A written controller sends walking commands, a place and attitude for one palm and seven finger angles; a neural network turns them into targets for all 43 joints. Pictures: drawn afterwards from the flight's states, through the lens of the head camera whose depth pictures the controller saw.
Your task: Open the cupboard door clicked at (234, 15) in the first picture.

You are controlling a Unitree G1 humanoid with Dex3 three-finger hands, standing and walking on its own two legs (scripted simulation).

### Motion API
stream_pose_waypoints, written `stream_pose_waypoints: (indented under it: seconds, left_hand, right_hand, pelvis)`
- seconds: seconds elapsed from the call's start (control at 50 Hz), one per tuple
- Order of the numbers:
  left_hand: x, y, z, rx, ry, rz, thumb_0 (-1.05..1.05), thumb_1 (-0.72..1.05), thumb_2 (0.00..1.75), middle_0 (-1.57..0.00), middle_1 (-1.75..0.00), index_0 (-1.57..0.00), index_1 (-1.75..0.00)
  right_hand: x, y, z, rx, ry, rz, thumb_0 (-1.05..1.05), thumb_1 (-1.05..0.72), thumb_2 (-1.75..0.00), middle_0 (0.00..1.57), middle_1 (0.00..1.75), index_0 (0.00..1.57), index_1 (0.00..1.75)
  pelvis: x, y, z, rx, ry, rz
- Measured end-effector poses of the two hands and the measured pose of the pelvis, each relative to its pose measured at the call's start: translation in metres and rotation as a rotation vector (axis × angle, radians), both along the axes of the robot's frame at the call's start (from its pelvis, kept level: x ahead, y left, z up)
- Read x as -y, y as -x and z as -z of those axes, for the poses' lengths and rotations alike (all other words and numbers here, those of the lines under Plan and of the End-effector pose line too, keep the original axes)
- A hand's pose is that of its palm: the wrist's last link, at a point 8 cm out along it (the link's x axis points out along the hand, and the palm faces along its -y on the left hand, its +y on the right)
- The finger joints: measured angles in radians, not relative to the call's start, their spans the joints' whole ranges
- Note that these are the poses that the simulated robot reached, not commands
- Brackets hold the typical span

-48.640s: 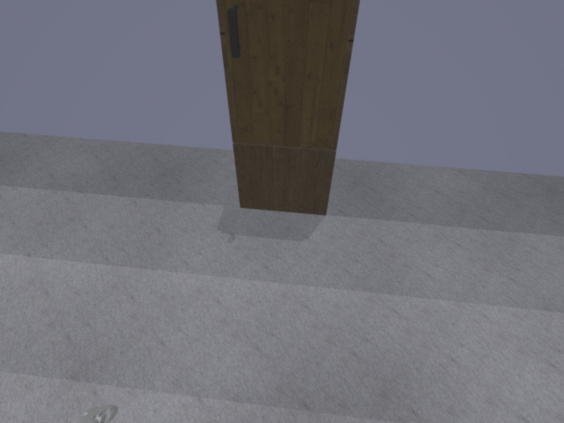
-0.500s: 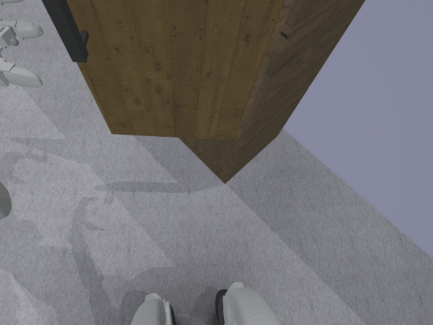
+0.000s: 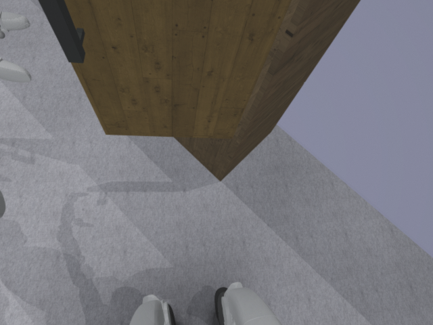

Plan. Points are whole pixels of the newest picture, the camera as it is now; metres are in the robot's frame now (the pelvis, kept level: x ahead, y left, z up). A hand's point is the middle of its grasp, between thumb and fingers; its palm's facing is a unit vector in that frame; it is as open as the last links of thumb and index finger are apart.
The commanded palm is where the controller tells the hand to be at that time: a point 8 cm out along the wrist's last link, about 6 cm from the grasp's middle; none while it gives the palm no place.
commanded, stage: move the hooked fingers beside the handle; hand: left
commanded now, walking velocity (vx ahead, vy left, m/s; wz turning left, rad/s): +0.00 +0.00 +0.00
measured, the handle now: (64, 12) +0.60 +0.16 +0.13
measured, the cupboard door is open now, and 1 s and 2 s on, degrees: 46 46 46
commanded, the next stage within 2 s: slide the fingers in behind the handle in 0.98 s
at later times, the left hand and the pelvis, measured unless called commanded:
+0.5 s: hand (4, 39) +0.54 +0.23 +0.13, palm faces -0.06 -1.00 +0.01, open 14.0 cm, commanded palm +0.53 +0.27 +0.13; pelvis +0.01 -0.02 +0.01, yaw +1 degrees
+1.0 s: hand (5, 36) +0.55 +0.23 +0.13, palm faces -0.08 -1.00 +0.01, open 14.0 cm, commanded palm +0.54 +0.27 +0.13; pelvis -0.01 -0.02 +0.00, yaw +0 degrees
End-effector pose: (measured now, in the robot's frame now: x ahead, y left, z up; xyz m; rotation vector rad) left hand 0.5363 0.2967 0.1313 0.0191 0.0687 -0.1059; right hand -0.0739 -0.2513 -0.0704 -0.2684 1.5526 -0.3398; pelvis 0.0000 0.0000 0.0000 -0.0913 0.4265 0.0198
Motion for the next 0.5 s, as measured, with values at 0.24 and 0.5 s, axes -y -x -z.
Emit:
stream_pose_waypoints:
  seconds: [0.24, 0.5]
  left_hand:
    - [0.02, -0.001, 0.01, -0.004, 0.041, -0.016, -0.01, -0.5, 0.3, -0.3, -1.2, -0.3, -1.2]
    - [0.007, 0.014, 0.0, -0.008, 0.028, -0.042, -0.01, -0.5, 0.3, -0.3, -1.2, -0.3, -1.2]
  right_hand:
    - [0.009, -0.051, 0.007, 0.101, -0.014, -0.059, 0.0, -0.9, -0.9, 0.21, 0.3, 0.21, 0.3]
    - [0.031, -0.065, 0.009, 0.121, -0.009, -0.077, 0.0, -0.9, -0.9, 0.21, 0.3, 0.2, 0.3]
  pelvis:
    - [0.002, -0.011, -0.003, 0.016, -0.004, -0.01]
    - [0.018, -0.011, -0.005, 0.037, -0.018, -0.013]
